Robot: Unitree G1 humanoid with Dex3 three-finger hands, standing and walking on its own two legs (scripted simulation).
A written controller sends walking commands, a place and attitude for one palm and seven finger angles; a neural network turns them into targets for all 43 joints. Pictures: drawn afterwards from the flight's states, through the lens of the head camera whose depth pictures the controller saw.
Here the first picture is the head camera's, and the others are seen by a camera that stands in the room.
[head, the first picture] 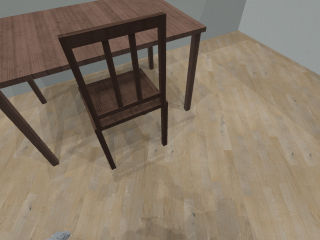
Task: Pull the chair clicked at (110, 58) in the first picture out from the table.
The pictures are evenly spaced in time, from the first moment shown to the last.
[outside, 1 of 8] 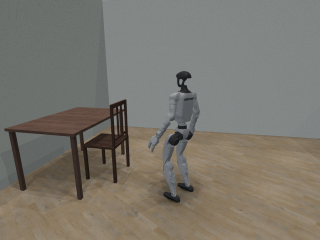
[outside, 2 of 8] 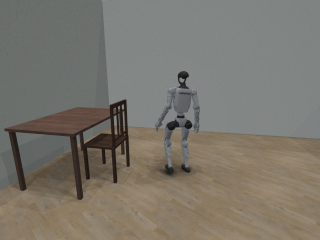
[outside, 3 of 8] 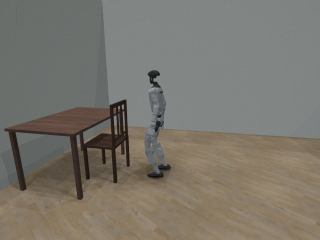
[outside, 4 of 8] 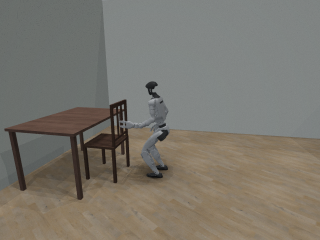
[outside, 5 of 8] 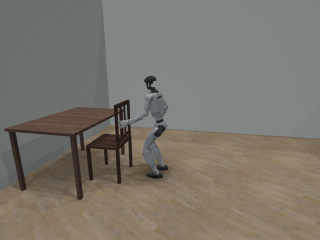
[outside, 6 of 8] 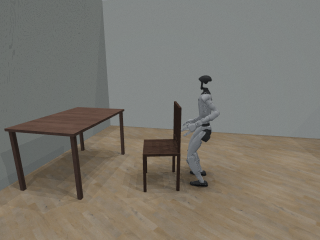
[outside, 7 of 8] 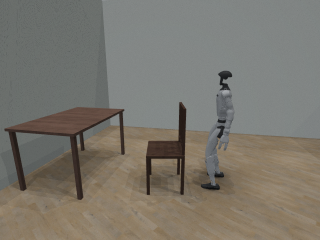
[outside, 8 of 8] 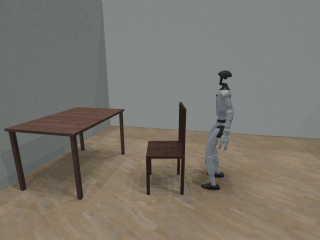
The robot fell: no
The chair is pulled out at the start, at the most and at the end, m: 0.00 0.77 0.76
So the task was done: yes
